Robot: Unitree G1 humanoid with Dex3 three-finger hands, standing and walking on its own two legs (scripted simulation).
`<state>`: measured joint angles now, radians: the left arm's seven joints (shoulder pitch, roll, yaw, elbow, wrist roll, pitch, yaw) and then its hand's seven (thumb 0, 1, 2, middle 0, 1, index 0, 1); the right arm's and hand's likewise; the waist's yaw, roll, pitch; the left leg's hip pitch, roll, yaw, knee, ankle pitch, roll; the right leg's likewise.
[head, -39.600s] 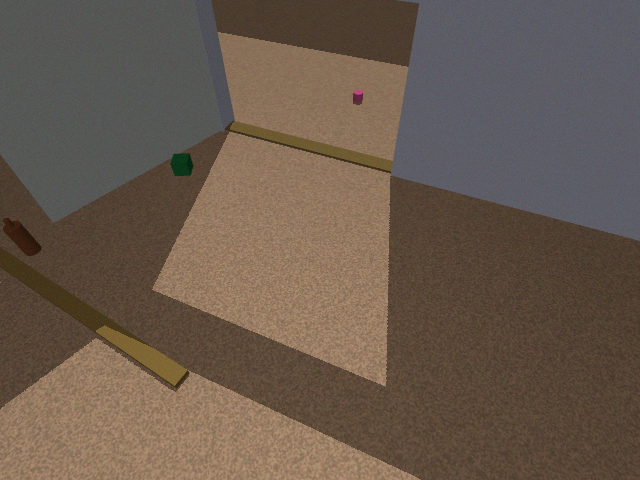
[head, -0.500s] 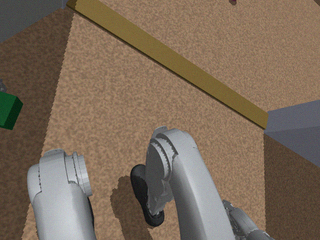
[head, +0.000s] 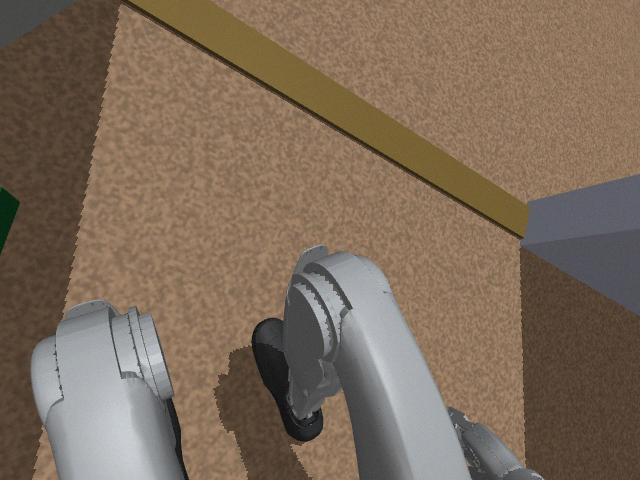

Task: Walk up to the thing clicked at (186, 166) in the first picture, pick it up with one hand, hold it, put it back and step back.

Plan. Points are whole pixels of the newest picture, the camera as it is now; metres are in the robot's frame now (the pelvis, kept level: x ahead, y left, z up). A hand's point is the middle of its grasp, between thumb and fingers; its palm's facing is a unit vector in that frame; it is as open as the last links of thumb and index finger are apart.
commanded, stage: open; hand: left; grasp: from above
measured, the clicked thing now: out of the picture +0.44 +0.31 -0.26
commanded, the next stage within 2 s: withdraw in 0.40 s
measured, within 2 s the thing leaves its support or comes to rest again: neither
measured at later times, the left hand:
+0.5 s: hand out of the picture +0.43 +0.33 -0.22, palm faces -0.47 -0.04 -0.88, open 12.3 cm
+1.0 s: hand out of the picture +0.45 +0.36 -0.07, palm faces -0.28 -0.06 -0.96, open 13.6 cm
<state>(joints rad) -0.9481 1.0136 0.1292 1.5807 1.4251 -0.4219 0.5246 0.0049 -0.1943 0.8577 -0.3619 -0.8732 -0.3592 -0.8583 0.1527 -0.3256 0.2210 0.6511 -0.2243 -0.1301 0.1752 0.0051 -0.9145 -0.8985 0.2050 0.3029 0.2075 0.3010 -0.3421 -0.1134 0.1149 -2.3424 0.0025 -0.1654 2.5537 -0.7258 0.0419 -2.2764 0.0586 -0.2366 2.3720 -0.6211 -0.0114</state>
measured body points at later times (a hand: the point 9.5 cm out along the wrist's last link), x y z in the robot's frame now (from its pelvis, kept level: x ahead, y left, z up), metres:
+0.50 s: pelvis +0.00 +0.00 +0.00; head +0.25 +0.13 +0.35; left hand +0.45 +0.33 -0.17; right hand +0.07 -0.26 -0.06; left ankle +0.07 +0.11 -0.27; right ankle +0.12 -0.10 -0.27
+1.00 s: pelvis +0.00 +0.00 +0.06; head +0.22 +0.08 +0.44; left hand +0.46 +0.36 -0.02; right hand +0.10 -0.26 -0.05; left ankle +0.06 +0.11 -0.27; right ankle +0.12 -0.10 -0.27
